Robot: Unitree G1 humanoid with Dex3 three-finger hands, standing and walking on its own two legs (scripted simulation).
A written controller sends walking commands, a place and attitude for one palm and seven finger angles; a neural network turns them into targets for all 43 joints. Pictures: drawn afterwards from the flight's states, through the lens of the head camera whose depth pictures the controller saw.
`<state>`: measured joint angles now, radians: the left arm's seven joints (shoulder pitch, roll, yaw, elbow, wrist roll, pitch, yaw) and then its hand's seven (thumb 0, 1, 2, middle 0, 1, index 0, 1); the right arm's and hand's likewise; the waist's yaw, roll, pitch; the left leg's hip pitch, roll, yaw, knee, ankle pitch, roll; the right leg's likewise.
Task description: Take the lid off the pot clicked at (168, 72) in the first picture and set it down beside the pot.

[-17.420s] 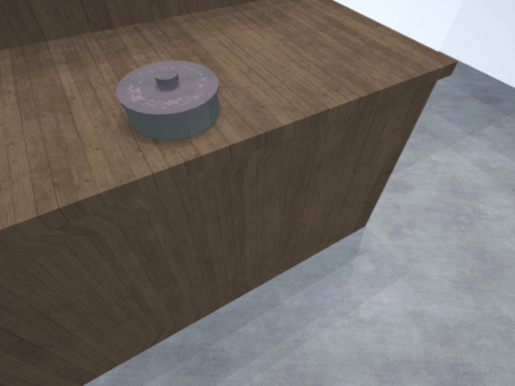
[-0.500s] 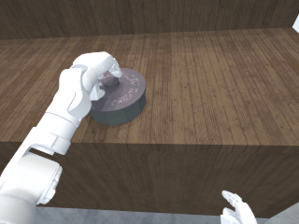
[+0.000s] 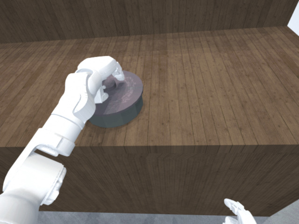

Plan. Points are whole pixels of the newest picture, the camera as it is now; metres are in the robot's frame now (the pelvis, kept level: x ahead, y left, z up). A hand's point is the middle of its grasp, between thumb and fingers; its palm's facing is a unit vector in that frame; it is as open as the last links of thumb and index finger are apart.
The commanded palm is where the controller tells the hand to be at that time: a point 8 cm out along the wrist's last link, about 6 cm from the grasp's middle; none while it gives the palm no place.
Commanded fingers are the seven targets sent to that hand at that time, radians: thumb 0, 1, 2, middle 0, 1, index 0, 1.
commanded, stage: close the fingers and squeeze the knob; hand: left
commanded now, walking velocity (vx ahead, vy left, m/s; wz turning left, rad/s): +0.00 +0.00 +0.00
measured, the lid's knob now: (108, 85) +0.47 +0.13 +0.15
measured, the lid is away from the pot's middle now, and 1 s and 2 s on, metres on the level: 0.00 0.01 0.00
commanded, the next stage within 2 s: lift the lid straight up in 1.56 s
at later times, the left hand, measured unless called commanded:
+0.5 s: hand (104, 87) +0.42 +0.13 +0.17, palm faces -0.24 -0.06 -0.97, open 8.8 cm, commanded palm +0.40 +0.14 +0.23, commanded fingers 0.00 0.08 1.14 -0.71 -0.77 -0.71 -0.77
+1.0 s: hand (104, 87) +0.43 +0.13 +0.17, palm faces -0.23 -0.06 -0.97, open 7.3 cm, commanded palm +0.40 +0.13 +0.23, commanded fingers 0.00 0.37 0.92 -0.77 -0.91 -0.79 -0.92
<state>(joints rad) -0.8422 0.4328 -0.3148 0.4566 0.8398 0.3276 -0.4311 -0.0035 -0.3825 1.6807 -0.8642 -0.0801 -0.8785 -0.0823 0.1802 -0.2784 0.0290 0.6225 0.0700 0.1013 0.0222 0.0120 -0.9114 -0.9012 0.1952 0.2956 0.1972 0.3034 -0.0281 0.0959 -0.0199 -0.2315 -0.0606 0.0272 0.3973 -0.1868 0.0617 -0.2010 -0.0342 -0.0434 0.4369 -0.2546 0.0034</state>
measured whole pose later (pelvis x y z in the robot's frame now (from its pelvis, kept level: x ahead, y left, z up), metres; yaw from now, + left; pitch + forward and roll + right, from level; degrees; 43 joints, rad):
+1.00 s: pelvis +0.00 +0.00 +0.00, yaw +0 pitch +1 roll +0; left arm -0.84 0.44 -0.32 0.44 0.84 0.34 -0.45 -0.01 0.22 0.92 -0.68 -0.85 -0.71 -0.87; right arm 0.16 -0.28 0.03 0.62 0.07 0.11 0.02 0.01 -0.91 -0.90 0.19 0.30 0.20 0.30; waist -0.03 0.09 -0.02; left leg -0.23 -0.06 0.02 0.40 -0.19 0.06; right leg -0.20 -0.03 -0.05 0.44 -0.26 0.00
